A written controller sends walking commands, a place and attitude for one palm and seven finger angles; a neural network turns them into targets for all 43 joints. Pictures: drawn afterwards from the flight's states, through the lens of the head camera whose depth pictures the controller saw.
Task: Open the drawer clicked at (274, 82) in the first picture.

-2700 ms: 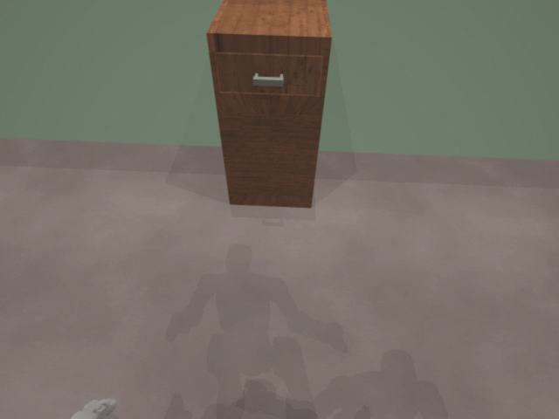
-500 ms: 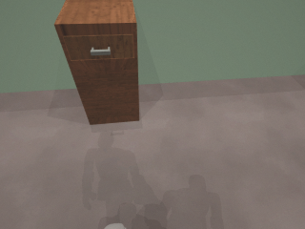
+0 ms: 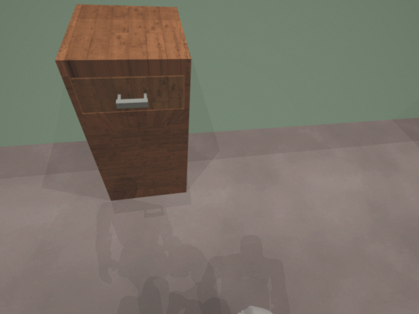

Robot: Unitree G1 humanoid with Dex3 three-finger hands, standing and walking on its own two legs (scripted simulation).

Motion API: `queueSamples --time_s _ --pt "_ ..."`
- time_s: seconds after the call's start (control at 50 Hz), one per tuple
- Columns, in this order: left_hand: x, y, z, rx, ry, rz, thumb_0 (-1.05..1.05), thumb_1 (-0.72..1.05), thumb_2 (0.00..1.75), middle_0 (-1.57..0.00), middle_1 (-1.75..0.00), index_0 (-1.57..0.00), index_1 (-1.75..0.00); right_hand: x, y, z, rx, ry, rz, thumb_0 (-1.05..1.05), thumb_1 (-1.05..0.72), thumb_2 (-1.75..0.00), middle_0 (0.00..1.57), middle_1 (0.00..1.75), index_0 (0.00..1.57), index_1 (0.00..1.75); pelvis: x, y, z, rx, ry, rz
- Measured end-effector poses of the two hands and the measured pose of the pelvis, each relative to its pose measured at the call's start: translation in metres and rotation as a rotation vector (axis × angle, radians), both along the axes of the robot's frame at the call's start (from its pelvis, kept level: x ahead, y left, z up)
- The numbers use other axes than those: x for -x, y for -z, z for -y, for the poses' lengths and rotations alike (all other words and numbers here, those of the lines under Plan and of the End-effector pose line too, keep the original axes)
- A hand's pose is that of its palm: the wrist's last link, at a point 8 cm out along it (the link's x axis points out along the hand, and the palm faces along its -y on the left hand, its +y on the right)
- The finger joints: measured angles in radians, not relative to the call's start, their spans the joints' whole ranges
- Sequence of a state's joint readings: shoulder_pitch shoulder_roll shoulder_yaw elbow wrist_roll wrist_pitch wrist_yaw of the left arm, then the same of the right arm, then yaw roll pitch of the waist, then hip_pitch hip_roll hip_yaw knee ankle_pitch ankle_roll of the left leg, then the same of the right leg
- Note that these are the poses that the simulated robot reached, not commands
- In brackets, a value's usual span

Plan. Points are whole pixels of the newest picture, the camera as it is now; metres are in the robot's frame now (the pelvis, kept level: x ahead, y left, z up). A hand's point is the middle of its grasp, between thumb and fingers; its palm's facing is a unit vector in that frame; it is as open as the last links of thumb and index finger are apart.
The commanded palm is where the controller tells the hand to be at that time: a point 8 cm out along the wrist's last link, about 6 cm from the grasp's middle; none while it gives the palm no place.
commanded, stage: turn to face it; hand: left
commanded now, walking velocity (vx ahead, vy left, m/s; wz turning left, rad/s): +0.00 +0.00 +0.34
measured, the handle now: (132, 99) +0.78 +0.31 -0.09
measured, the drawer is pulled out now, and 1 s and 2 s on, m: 0.00 0.00 0.00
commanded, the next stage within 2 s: take the last steps up to it in 0.28 s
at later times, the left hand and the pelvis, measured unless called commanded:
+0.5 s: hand out of the picture +0.09 +0.17 -0.17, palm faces +0.22 -0.95 -0.23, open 7.2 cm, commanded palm none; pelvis +0.06 -0.03 -0.01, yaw +10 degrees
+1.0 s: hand (128, 305) +0.17 +0.18 -0.18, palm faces +0.16 -0.97 -0.20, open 7.3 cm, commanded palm none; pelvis +0.16 -0.01 -0.01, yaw +9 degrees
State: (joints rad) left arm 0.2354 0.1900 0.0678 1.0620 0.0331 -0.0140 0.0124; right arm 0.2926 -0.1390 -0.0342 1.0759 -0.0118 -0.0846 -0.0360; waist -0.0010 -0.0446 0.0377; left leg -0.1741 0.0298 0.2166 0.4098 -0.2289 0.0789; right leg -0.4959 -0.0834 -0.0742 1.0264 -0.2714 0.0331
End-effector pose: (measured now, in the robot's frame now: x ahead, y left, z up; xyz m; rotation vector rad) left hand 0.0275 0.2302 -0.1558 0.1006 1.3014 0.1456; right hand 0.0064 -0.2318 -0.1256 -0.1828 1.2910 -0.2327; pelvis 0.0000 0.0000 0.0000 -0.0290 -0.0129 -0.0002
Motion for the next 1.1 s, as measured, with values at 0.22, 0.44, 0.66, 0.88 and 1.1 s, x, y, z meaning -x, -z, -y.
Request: queueSamples --time_s 0.22,0.44,0.66,0.88,1.1 --pt "-0.087 -0.008 0.027 -0.04 0.006 0.096 0.0 0.91 0.9 -0.19 -0.3 -0.19 -0.3 0.024 0.033 -0.019 -0.149 0.041 -0.24 0.0 -0.91 -0.9 0.2 0.3 0.2 0.3 -0.047 0.012 0.018 -0.046 -0.063 0.009" --pt "-0.07 -0.02 0.027 -0.094 -0.126 0.135 -0.02 0.94 0.9 -0.2 -0.3 -0.2 -0.3 -0.069 0.037 0.009 -0.132 -0.101 -0.13 0.01 -0.91 -0.9 0.2 0.3 0.2 0.3 -0.055 0.008 0.031 -0.035 -0.156 0.014" --pt "0.023 0.012 0.003 0.001 -0.23 -0.108 0.0 0.92 0.9 -0.2 -0.3 -0.19 -0.3 -0.138 0.012 0.003 -0.002 -0.218 0.042 0.01 -0.92 -0.9 0.19 0.3 0.19 0.3 -0.069 0.014 -0.001 -0.01 -0.176 0.006" --pt "-0.039 -0.007 -0.002 0.014 -0.19 -0.117 0.0 0.91 0.9 -0.2 -0.3 -0.19 -0.3 -0.094 0.012 -0.019 -0.072 -0.135 -0.181 0.0 -0.91 -0.9 0.2 0.3 0.2 0.3 -0.118 0.0 -0.006 -0.026 -0.172 -0.001" --pt "-0.193 -0.003 0.018 -0.081 -0.124 0.072 0.0 0.92 0.9 -0.2 -0.3 -0.19 -0.3 -0.135 0.048 0.009 -0.15 -0.074 -0.329 0.01 -0.9 -0.9 0.2 0.3 0.2 0.3 -0.202 0.026 0.031 -0.038 -0.168 0.003"
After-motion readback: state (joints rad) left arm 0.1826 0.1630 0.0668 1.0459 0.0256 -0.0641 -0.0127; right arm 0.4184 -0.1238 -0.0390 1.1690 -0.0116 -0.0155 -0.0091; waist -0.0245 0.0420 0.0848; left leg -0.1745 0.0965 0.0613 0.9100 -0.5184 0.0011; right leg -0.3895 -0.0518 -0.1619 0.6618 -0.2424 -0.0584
